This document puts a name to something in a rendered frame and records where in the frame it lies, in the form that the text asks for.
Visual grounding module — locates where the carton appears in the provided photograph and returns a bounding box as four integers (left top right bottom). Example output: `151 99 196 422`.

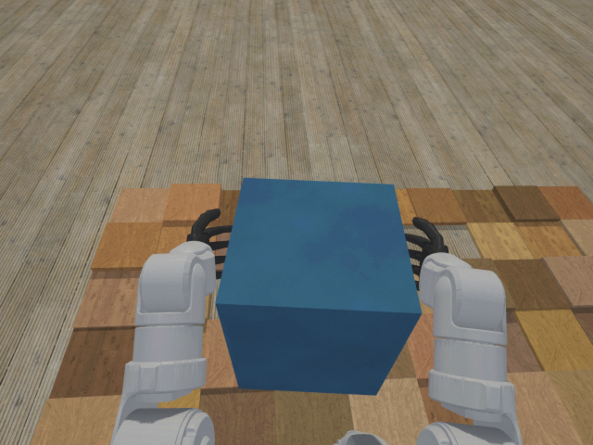
215 178 422 396

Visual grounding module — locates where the right robot upper arm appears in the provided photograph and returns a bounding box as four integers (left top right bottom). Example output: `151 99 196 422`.
416 422 515 445

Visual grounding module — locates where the right robot hand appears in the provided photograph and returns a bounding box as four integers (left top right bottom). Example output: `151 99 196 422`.
405 217 448 291

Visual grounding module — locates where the left robot hand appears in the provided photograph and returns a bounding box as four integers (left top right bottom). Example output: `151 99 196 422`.
186 209 233 280

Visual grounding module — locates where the left robot forearm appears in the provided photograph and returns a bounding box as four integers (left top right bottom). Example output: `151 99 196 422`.
110 241 217 445

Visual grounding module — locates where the right robot forearm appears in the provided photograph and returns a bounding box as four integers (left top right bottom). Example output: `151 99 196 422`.
419 252 523 445

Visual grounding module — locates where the left robot upper arm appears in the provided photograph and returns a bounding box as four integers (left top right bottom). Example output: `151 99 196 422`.
112 408 215 445

